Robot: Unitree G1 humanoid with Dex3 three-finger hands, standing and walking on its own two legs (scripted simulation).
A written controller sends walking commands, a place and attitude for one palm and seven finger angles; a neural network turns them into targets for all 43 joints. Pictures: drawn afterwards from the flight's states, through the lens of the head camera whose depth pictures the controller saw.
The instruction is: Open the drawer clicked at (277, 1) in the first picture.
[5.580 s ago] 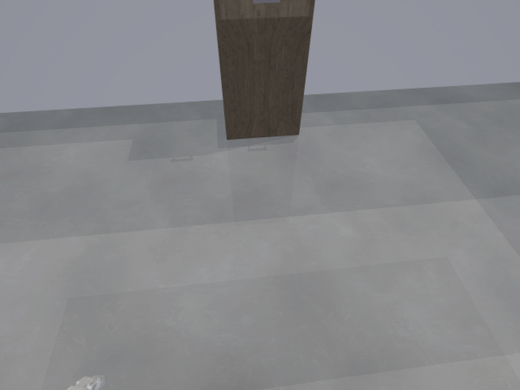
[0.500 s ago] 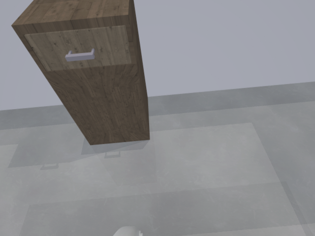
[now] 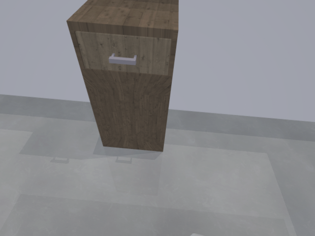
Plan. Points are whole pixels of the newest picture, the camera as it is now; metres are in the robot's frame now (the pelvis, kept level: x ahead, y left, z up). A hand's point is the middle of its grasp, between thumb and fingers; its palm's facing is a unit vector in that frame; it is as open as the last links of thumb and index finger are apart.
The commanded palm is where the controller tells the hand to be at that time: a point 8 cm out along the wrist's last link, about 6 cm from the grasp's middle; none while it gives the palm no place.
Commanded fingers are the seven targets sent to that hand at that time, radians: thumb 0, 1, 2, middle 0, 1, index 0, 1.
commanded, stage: take the last steps up to it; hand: left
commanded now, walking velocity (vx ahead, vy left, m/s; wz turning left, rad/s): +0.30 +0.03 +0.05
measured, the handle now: (123, 58) +0.81 +0.21 +0.01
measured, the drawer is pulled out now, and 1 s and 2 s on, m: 0.00 0.00 0.00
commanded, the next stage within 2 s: come to a stop and stand still in 0.70 s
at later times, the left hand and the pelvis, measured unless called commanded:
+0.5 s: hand out of the picture +0.13 +0.15 -0.16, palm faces +0.11 -0.97 -0.23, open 7.2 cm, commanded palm none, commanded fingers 0.00 0.90 0.90 -0.20 -0.30 -0.20 -0.30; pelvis +0.13 -0.03 +0.00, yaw +3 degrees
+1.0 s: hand (97, 194) +0.28 +0.22 -0.18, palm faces +0.10 -0.98 -0.20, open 7.3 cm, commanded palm none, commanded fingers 0.00 0.90 0.90 -0.20 -0.30 -0.20 -0.30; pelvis +0.26 +0.04 +0.00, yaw +3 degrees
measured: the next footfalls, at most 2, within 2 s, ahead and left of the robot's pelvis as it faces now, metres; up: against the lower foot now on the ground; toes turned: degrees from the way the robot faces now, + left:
right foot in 0.20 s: +0.16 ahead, -0.14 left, +0.00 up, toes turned -6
left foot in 0.68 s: +0.30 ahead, +0.13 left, +0.00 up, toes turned +11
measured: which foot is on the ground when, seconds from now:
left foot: down 0.00-0.22, up 0.24-0.66, down 0.68-1.00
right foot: up 0.00-0.18, down 0.20-0.68, up 0.70-1.00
